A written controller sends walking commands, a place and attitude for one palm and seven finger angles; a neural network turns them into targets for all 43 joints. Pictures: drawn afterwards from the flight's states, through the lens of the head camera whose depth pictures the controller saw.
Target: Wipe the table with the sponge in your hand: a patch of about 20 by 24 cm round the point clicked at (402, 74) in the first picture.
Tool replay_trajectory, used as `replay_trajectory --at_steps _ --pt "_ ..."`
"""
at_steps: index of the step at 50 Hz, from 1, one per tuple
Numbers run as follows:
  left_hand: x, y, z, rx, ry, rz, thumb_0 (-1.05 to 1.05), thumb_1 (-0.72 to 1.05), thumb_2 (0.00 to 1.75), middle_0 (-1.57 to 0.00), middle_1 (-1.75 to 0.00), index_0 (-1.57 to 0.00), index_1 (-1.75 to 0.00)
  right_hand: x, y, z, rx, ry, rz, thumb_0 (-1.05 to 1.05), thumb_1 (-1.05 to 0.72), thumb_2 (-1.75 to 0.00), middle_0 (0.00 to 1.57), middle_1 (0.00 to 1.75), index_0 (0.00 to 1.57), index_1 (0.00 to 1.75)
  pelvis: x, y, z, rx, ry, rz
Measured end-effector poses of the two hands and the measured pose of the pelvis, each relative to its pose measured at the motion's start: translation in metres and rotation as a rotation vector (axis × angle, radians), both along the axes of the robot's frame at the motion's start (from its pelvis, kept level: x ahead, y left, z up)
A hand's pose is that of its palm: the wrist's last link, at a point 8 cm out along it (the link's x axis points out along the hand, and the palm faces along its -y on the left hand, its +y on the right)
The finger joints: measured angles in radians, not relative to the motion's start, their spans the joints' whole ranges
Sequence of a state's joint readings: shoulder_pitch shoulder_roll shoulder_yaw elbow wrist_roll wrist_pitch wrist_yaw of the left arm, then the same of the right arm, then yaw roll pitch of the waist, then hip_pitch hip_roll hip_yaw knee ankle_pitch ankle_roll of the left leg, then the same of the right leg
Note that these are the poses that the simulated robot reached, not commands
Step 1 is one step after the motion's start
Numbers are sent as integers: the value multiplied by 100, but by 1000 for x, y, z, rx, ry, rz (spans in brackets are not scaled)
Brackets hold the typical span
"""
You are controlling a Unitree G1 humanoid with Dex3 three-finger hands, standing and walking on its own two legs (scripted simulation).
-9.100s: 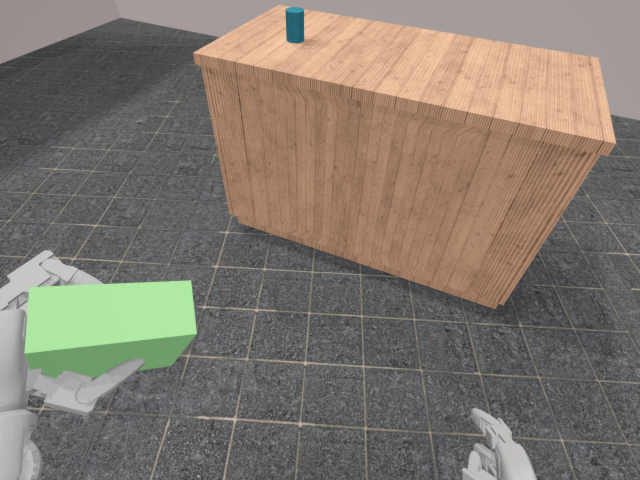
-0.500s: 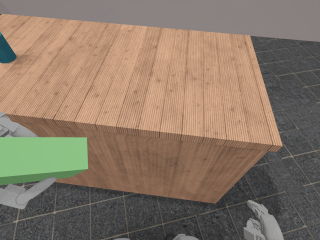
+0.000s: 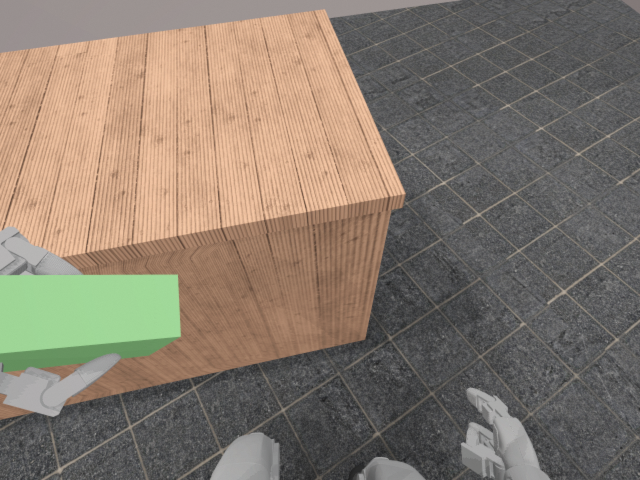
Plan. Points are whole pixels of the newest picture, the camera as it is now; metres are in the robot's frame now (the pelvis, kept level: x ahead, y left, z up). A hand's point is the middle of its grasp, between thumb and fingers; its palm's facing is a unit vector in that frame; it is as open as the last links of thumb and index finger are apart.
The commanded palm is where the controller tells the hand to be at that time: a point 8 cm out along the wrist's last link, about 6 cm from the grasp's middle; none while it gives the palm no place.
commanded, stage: turn to face it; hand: left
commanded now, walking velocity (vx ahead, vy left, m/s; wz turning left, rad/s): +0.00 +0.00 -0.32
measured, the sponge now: (113, 322) +0.24 +0.19 +0.15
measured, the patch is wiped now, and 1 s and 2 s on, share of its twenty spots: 0.00 0.00 0.00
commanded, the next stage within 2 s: come to a stop and stand still in 0.32 s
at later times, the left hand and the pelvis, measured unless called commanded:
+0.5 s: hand (63, 377) +0.19 +0.19 +0.18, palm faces +0.30 -0.85 -0.43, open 9.8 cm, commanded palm +0.14 +0.23 +0.19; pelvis -0.06 -0.02 +0.00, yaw -9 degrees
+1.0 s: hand (78, 429) +0.15 +0.17 +0.17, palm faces +0.27 -0.87 -0.42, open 9.8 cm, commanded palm +0.11 +0.22 +0.19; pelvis -0.10 -0.03 +0.01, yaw -10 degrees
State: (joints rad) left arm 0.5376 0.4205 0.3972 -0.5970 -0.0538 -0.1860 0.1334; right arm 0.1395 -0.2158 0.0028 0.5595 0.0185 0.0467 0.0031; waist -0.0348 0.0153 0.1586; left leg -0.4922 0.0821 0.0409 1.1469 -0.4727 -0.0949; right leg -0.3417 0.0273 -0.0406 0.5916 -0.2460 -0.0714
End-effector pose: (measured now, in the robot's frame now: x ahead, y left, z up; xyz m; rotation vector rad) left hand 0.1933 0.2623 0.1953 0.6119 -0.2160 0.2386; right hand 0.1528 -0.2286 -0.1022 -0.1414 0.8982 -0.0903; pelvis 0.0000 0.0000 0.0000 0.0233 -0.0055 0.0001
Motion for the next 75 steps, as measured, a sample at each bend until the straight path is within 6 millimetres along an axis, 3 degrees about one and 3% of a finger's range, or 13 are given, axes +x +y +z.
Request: replay_trajectory --at_steps 5,9,18,25,29,33,43,47,51,57,64,69,75 --pt "-7 -7 8 17 -9 -35 0 -45 100 -79 -134 -76 -136 -28 -42 17 -95 11 -89 2 -91 -90 20 30 20 30 -8 -7 6 12 13 -41" --pt "-14 -5 5 -21 -44 -33 0 -45 100 -79 -134 -76 -136 -42 -57 30 -146 -16 -117 2 -91 -90 20 30 19 30 -17 -7 7 12 17 -65" --pt "-35 -1 -4 -97 -122 -54 0 -45 100 -79 -134 -76 -136 -60 -30 42 -133 -142 -129 2 -91 -90 20 30 19 30 -41 -1 2 -12 -10 -118" --pt "-44 -26 -2 -88 -131 -59 0 -45 100 -79 -134 -76 -136 -80 -4 22 21 -198 -100 2 -90 -90 20 30 20 30 -59 -17 -4 -36 -22 -164" --pt "-44 -49 -6 -101 -116 -96 0 -45 100 -79 -134 -76 -136 -102 -13 6 47 -151 -117 2 -90 -90 21 30 20 30 -75 -26 -6 -42 -29 -166" --pt "-51 -62 -7 -105 -63 -137 0 -45 100 -79 -134 -76 -136 -132 -33 8 5 -79 -174 2 -90 -89 21 30 20 30 -85 -28 3 -16 -19 -180" --pt "-73 -38 -4 -77 -92 -132 0 -45 100 -79 -134 -76 -136 -178 -69 28 -162 -44 -255 2 -91 -90 20 30 20 30 -97 -19 6 -19 -23 -183" --pt "-74 -35 -7 -101 -85 -80 0 -45 100 -79 -134 -76 -136 -177 -64 29 -141 -69 -247 2 -91 -90 20 30 20 30 -96 -24 9 -31 -16 -166" --pt "-76 -50 -9 -104 -91 -77 0 -45 100 -79 -134 -76 -136 -165 -59 22 -86 -109 -214 2 -91 -90 20 30 20 30 -98 -35 4 -23 -13 -175" --pt "-51 -44 15 -68 -212 -82 0 -45 100 -79 -134 -76 -136 -152 -53 19 -29 -149 -109 2 -90 -90 20 30 20 30 -115 -45 3 -42 -32 -195" --pt "-73 -76 -6 -137 -87 -212 0 -45 100 -79 -134 -76 -136 -146 -65 44 -68 -240 -139 2 -90 -90 21 30 20 30 -111 -44 9 -20 -20 -209" --pt "-75 -61 -20 -149 -28 -173 0 -45 101 -80 -134 -76 -136 -142 -71 51 -129 -216 -127 2 -90 -90 20 30 20 30 -106 -42 11 -30 -13 -200" --pt "-61 -43 -16 -194 -79 -95 0 -46 101 -80 -134 -76 -135 -129 -65 57 -151 -202 -86 2 -90 -90 20 30 20 30 -98 -38 15 -34 -13 -192"
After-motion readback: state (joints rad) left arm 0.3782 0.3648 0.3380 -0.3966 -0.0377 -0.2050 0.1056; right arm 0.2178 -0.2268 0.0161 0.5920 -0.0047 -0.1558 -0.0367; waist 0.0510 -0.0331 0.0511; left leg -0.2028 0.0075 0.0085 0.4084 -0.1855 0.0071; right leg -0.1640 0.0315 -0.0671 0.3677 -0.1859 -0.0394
